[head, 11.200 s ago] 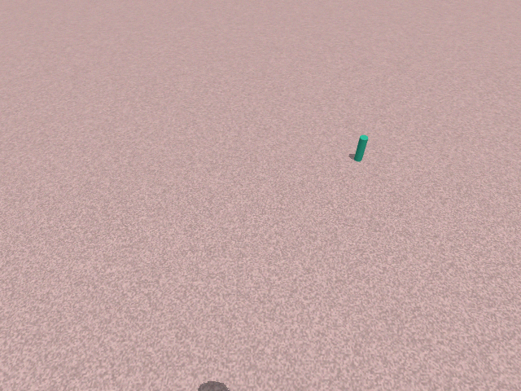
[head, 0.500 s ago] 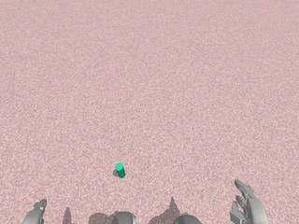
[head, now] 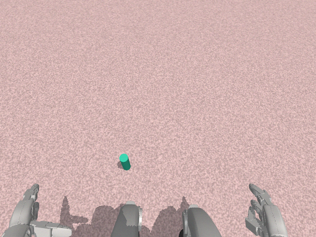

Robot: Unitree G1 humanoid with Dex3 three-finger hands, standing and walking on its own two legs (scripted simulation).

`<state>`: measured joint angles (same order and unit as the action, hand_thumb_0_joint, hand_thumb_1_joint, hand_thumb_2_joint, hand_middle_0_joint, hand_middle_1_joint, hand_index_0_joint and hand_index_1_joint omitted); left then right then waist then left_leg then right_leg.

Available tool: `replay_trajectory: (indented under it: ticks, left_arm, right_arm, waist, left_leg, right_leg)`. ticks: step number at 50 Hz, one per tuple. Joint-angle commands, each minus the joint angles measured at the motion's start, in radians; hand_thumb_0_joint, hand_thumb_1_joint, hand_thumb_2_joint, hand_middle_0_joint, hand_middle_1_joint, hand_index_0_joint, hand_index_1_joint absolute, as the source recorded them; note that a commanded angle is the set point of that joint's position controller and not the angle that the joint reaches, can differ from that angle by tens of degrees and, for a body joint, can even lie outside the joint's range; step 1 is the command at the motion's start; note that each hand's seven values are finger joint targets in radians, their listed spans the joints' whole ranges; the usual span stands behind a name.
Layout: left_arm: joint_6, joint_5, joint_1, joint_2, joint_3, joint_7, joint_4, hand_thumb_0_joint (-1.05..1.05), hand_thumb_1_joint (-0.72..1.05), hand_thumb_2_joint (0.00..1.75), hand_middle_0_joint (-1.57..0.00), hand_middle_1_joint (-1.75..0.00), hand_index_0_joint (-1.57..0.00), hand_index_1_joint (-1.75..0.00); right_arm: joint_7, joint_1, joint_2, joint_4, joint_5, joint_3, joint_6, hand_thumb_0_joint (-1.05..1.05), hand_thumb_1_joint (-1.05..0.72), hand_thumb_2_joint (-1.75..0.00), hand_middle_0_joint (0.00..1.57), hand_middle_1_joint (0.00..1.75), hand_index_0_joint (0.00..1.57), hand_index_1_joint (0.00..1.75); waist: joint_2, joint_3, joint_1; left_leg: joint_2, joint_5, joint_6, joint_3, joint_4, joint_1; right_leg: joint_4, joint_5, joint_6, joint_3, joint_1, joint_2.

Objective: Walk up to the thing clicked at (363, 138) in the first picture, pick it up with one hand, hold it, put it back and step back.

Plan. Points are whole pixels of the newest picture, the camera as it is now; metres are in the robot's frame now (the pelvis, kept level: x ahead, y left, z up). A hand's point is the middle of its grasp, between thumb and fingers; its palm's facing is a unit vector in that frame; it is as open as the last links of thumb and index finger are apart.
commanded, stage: go down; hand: left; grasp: from the side
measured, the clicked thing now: (125, 162) +0.47 +0.18 -0.57
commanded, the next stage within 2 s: approach in 1.46 s
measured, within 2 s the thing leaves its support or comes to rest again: neither
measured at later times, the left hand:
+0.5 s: hand (59, 171) +0.32 +0.34 -0.19, palm faces +0.16 -0.97 -0.16, open 17.0 cm
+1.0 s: hand (61, 160) +0.37 +0.36 -0.23, palm faces +0.14 -0.99 -0.09, open 17.1 cm
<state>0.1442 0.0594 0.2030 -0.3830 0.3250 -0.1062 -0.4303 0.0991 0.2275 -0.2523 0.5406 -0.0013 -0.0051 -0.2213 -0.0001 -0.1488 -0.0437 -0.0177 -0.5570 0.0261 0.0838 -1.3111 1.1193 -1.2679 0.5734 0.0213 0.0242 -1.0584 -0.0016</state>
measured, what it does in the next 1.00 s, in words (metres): lowers itself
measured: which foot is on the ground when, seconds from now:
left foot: down 0.00-1.00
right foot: down 0.00-1.00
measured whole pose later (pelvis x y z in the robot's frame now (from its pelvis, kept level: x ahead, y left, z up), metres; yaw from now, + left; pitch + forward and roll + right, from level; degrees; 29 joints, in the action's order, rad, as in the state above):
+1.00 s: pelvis -0.06 +0.00 -0.24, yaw -5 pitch +33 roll -6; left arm -0.38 0.14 -0.62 -0.81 0.77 -0.61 -1.05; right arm 0.00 0.13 -0.34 0.66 -0.05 -0.08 -0.13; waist -0.03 -0.13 -0.10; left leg 0.00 -0.68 0.05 0.15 -2.14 2.04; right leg -2.09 0.70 0.03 0.04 -1.97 -0.03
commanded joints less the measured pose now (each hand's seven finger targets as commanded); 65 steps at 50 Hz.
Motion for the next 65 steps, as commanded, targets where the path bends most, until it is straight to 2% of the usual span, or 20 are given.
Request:
replay_trajectory:
  ticks: [1, 5, 8, 9, 10, 11, 15, 19, 20, 24, 28, 33, 35, 40, 47, 48, 50, 52, 57, 65]
  left_arm:
    - [-0.208, 0.032, -0.262, -0.290, 0.149, -0.078, 0.034, 0.00, -0.52, 0.07, -0.06, -0.06, -0.06, -0.06]
    - [-0.314, 0.048, -0.312, -0.343, 0.199, -0.157, -0.090, 0.00, -0.46, 0.09, -0.05, -0.07, -0.04, -0.07]
    - [-0.371, 0.066, -0.335, -0.395, 0.267, -0.202, -0.198, 0.00, -0.50, 0.10, -0.04, -0.07, -0.03, -0.07]
    - [-0.386, 0.071, -0.333, -0.391, 0.273, -0.219, -0.249, 0.00, -0.48, 0.10, -0.04, -0.07, -0.03, -0.07]
    - [-0.407, 0.078, -0.363, -0.423, 0.306, -0.234, -0.251, 0.00, -0.48, 0.11, -0.04, -0.07, -0.03, -0.08]
    - [-0.429, 0.081, -0.408, -0.441, 0.306, -0.253, -0.233, 0.00, -0.48, 0.12, -0.04, -0.07, -0.02, -0.08]
    - [-0.504, 0.092, -0.555, -0.543, 0.379, -0.308, -0.236, 0.00, -0.46, 0.11, -0.03, -0.07, -0.02, -0.07]
    - [-0.548, 0.106, -0.688, -0.540, 0.375, -0.353, -0.302, 0.00, -0.41, 0.10, -0.03, -0.06, -0.02, -0.06]
    - [-0.558, 0.107, -0.732, -0.572, 0.383, -0.365, -0.289, 0.00, -0.43, 0.09, -0.03, -0.06, -0.02, -0.06]
    - [-0.570, 0.103, -0.801, -0.654, 0.420, -0.397, -0.330, 0.00, -0.42, 0.08, -0.03, -0.05, -0.02, -0.05]
    - [-0.571, 0.111, -0.845, -0.678, 0.434, -0.417, -0.359, 0.00, -0.43, 0.06, -0.03, -0.06, -0.03, -0.05]
    - [-0.571, 0.118, -0.865, -0.730, 0.472, -0.447, -0.390, 0.00, -0.42, 0.05, -0.03, -0.04, -0.03, -0.04]
    - [-0.570, 0.121, -0.891, -0.728, 0.474, -0.462, -0.399, 0.00, -0.42, 0.05, -0.03, -0.04, -0.03, -0.04]
    - [-0.582, 0.119, -0.956, -0.783, 0.500, -0.477, -0.400, 0.00, -0.45, 0.05, -0.04, -0.05, -0.03, -0.05]
    - [-0.580, 0.110, -1.044, -0.836, 0.502, -0.498, -0.413, 0.00, -0.44, 0.07, -0.03, -0.06, -0.03, -0.06]
    - [-0.580, 0.109, -1.053, -0.817, 0.489, -0.502, -0.420, 0.00, -0.45, 0.07, -0.03, -0.07, -0.03, -0.06]
    - [-0.576, 0.103, -1.055, -0.864, 0.520, -0.501, -0.426, 0.00, -0.45, 0.06, -0.04, -0.06, -0.03, -0.06]
    - [-0.574, 0.098, -1.084, -0.865, 0.511, -0.504, -0.448, 0.00, -0.46, 0.06, -0.04, -0.06, -0.03, -0.06]
    - [-0.574, 0.095, -1.117, -0.910, 0.521, -0.510, -0.453, 0.00, -0.42, 0.07, -0.03, -0.07, -0.03, -0.06]
    - [-0.569, 0.097, -1.142, -0.941, 0.521, -0.523, -0.467, 0.00, -0.40, 0.08, -0.03, -0.08, -0.03, -0.07]
  right_arm:
    - [0.001, -0.009, -0.175, -0.073, 0.005, 0.071, -0.060, 0.00, -0.93, -0.90, 0.20, 0.30, 0.20, 0.30]
    - [-0.012, -0.011, -0.197, -0.066, 0.004, 0.072, -0.050, 0.00, -0.90, -0.90, 0.20, 0.30, 0.20, 0.30]
    - [-0.028, -0.008, -0.209, -0.046, 0.000, 0.067, -0.026, 0.00, -0.89, -0.90, 0.20, 0.30, 0.20, 0.30]
    - [-0.032, -0.012, -0.212, -0.044, -0.002, 0.067, -0.020, 0.00, -0.88, -0.90, 0.20, 0.30, 0.20, 0.30]
    - [-0.037, -0.006, -0.220, -0.034, -0.002, 0.069, -0.014, 0.00, -0.88, -0.90, 0.20, 0.30, 0.20, 0.30]
    - [-0.042, -0.011, -0.220, -0.030, -0.005, 0.069, -0.007, 0.00, -0.88, -0.90, 0.20, 0.30, 0.20, 0.30]
    - [-0.056, -0.010, -0.240, -0.007, -0.015, 0.070, 0.007, 0.00, -0.88, -0.90, 0.20, 0.30, 0.20, 0.30]
    - [-0.059, 0.007, -0.242, 0.025, -0.023, 0.064, 0.020, 0.00, -0.88, -0.90, 0.20, 0.30, 0.20, 0.30]
    - [-0.060, -0.001, -0.249, 0.021, -0.024, 0.062, 0.021, 0.00, -0.88, -0.90, 0.20, 0.30, 0.20, 0.30]
    - [-0.060, 0.012, -0.265, 0.042, -0.028, 0.051, 0.036, 0.00, -0.88, -0.90, 0.20, 0.30, 0.20, 0.30]
    - [-0.065, 0.004, -0.268, 0.041, -0.024, 0.037, 0.043, 0.00, -0.89, -0.90, 0.20, 0.30, 0.20, 0.30]
    - [-0.072, 0.012, -0.282, 0.042, -0.024, 0.023, 0.053, 0.00, -0.90, -0.90, 0.20, 0.30, 0.20, 0.30]
    - [-0.075, 0.015, -0.288, 0.049, -0.027, 0.021, 0.054, 0.00, -0.90, -0.90, 0.20, 0.30, 0.20, 0.30]
    - [-0.080, 0.021, -0.298, 0.049, -0.029, 0.016, 0.060, 0.00, -0.90, -0.90, 0.20, 0.30, 0.20, 0.30]
    - [-0.080, 0.037, -0.311, 0.068, -0.039, 0.006, 0.062, 0.00, -0.90, -0.90, 0.20, 0.30, 0.20, 0.30]
    - [-0.081, 0.043, -0.309, 0.075, -0.038, 0.004, 0.064, 0.00, -0.90, -0.90, 0.20, 0.30, 0.20, 0.30]
    - [-0.081, 0.032, -0.323, 0.066, -0.041, 0.002, 0.067, 0.00, -0.90, -0.90, 0.20, 0.30, 0.20, 0.30]
    - [-0.082, 0.033, -0.322, 0.062, -0.041, -0.002, 0.071, 0.00, -0.90, -0.90, 0.20, 0.30, 0.20, 0.30]
    - [-0.083, 0.024, -0.325, 0.054, -0.045, -0.016, 0.071, 0.00, -0.89, -0.90, 0.20, 0.30, 0.20, 0.30]
    - [-0.082, 0.037, -0.337, 0.063, -0.046, -0.030, 0.077, 0.00, -0.89, -0.90, 0.20, 0.30, 0.20, 0.30]
  waist:
    - [0.110, -0.265, -0.011]
    - [0.132, -0.386, 0.022]
    - [0.120, -0.457, 0.056]
    - [0.103, -0.453, 0.051]
    - [0.094, -0.486, 0.059]
    - [0.104, -0.511, 0.062]
    - [0.116, -0.584, 0.050]
    - [0.096, -0.584, 0.011]
    - [0.112, -0.576, 0.012]
    - [0.152, -0.615, 0.022]
    - [0.167, -0.575, 0.021]
    - [0.177, -0.598, 0.025]
    - [0.206, -0.610, 0.010]
    - [0.201, -0.598, 0.002]
    - [0.222, -0.607, -0.016]
    - [0.238, -0.592, -0.023]
    - [0.277, -0.590, -0.009]
    - [0.245, -0.584, -0.032]
    - [0.229, -0.545, -0.030]
    - [0.241, -0.554, -0.043]
  left_leg:
    - [0.003, 0.098, -0.043, -0.040, 0.071, -0.080]
    - [0.003, 0.127, -0.035, -0.032, -0.012, -0.042]
    - [0.007, 0.231, -0.042, -0.038, -0.101, 0.007]
    - [0.008, 0.230, -0.044, -0.037, -0.122, 0.042]
    - [0.008, 0.269, -0.046, -0.036, -0.147, 0.059]
    - [0.008, 0.273, -0.050, -0.039, -0.171, 0.064]
    - [0.004, 0.286, -0.054, -0.036, -0.260, 0.119]
    - [-0.002, 0.200, -0.056, -0.035, -0.320, 0.200]
    - [-0.001, 0.144, -0.054, -0.036, -0.325, 0.226]
    - [-0.004, 0.103, -0.046, -0.028, -0.354, 0.236]
    - [-0.006, 0.000, -0.043, -0.024, -0.365, 0.308]
    - [-0.006, 0.113, -0.047, -0.026, -0.439, 0.333]
    - [-0.006, 0.141, -0.044, -0.019, -0.461, 0.323]
    - [-0.007, 0.083, -0.045, -0.019, -0.498, 0.393]
    - [-0.007, 0.061, -0.046, -0.031, -0.556, 0.429]
    - [-0.008, 0.050, -0.044, -0.024, -0.553, 0.429]
    - [-0.011, 0.055, -0.039, -0.015, -0.553, 0.416]
    - [-0.007, 0.029, -0.043, -0.020, -0.576, 0.462]
    - [-0.004, -0.046, -0.052, -0.032, -0.604, 0.546]
    - [-0.003, -0.017, -0.048, -0.020, -0.639, 0.542]
  right_leg:
    - [0.028, -0.106, -0.045, -0.005, -0.058, -0.009]
    - [-0.069, -0.117, -0.051, -0.008, -0.133, -0.009]
    - [-0.136, -0.181, -0.055, 0.000, -0.172, -0.014]
    - [-0.153, -0.178, -0.055, 0.002, -0.187, -0.016]
    - [-0.183, -0.211, -0.056, 0.007, -0.191, -0.017]
    - [-0.190, -0.214, -0.055, -0.002, -0.202, -0.017]
    - [-0.274, -0.228, -0.052, 0.000, -0.259, -0.020]
    - [-0.301, -0.162, -0.045, -0.009, -0.321, -0.021]
    - [-0.304, -0.113, -0.047, -0.016, -0.340, -0.020]
    - [-0.365, -0.067, -0.055, 0.007, -0.408, -0.025]
    - [-0.404, 0.007, -0.058, 0.020, -0.476, -0.028]
    - [-0.477, -0.080, -0.063, 0.040, -0.502, -0.028]
    - [-0.511, -0.097, -0.065, 0.048, -0.539, -0.027]
    - [-0.550, -0.059, -0.064, 0.057, -0.573, -0.029]
    - [-0.596, -0.050, -0.063, 0.061, -0.608, -0.030]
    - [-0.610, -0.041, -0.066, 0.068, -0.643, -0.030]
    - [-0.645, -0.050, -0.068, 0.075, -0.671, -0.029]
    - [-0.644, -0.031, -0.066, 0.076, -0.667, -0.029]
    - [-0.651, 0.024, -0.060, 0.078, -0.675, -0.033]
    - [-0.689, 0.005, -0.063, 0.091, -0.717, -0.037]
